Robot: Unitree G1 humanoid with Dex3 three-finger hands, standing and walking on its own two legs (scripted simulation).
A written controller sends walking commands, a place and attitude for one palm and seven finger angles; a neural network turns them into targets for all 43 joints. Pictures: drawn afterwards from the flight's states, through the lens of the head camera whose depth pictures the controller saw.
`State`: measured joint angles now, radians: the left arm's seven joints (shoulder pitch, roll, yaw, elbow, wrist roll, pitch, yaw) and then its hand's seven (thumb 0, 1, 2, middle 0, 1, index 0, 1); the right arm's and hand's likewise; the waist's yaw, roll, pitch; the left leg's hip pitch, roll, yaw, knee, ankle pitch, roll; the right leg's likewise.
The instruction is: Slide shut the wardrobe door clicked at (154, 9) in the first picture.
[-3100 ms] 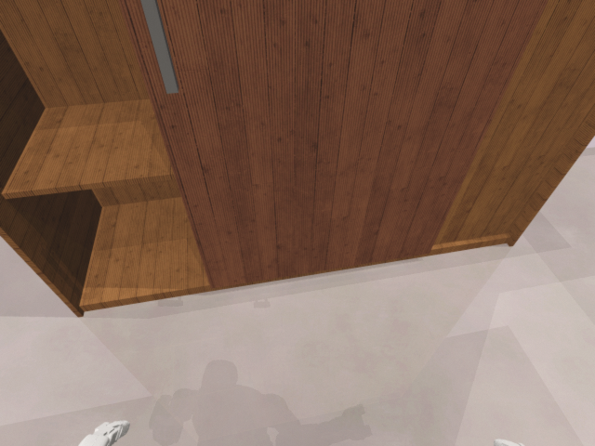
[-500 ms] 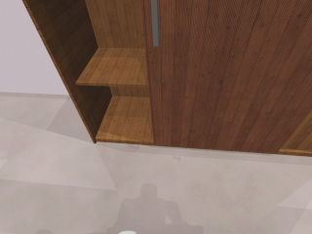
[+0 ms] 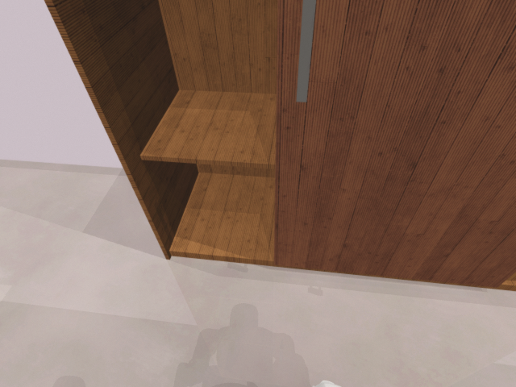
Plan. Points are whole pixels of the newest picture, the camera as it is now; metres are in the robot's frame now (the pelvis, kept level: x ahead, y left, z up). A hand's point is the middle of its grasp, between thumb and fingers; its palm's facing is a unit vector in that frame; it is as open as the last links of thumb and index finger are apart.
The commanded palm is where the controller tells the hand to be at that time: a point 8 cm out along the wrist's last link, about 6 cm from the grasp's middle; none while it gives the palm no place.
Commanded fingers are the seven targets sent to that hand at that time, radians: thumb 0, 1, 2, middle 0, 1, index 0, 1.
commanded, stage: take the last steps up to it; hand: right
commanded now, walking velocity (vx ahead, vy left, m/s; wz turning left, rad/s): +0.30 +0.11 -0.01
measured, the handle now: (308, 12) +0.70 -0.05 +0.28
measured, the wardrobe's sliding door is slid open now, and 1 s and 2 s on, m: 0.48 0.48 0.48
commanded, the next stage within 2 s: come to a stop and stand still in 0.42 s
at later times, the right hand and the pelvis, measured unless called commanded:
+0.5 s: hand (362, 386) +0.18 -0.16 -0.17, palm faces +0.01 +0.99 -0.13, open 7.3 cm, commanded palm none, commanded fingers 0.00 -0.90 -0.90 0.20 0.30 0.20 0.30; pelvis +0.16 +0.01 +0.01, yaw +2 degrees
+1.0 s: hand (339, 333) +0.27 -0.13 -0.15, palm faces +0.10 +0.96 -0.26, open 7.3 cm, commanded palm none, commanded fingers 0.00 -0.90 -0.90 0.20 0.30 0.20 0.30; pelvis +0.18 +0.06 +0.00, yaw -2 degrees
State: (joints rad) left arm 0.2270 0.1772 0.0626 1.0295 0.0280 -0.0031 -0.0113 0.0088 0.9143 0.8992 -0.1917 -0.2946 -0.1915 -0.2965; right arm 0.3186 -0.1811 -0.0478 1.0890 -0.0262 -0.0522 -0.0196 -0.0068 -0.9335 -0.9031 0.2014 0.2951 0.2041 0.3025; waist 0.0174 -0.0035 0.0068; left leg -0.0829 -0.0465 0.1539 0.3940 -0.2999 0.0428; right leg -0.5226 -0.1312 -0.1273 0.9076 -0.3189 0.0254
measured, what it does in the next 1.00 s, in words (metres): walks ahead: right foot, then left foot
